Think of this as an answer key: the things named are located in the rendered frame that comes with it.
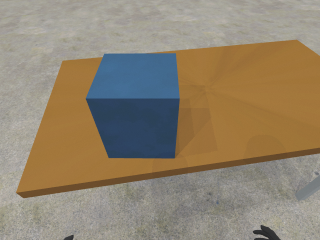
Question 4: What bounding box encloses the robot right hand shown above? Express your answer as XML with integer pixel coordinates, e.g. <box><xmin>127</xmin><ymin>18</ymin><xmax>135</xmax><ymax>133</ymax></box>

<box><xmin>253</xmin><ymin>225</ymin><xmax>281</xmax><ymax>240</ymax></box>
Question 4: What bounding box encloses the carton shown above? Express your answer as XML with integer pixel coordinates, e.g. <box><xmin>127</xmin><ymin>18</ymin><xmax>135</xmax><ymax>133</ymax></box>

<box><xmin>85</xmin><ymin>53</ymin><xmax>180</xmax><ymax>159</ymax></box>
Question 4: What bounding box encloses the table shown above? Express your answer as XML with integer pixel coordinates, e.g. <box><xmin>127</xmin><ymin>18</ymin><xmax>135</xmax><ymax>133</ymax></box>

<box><xmin>16</xmin><ymin>39</ymin><xmax>320</xmax><ymax>201</ymax></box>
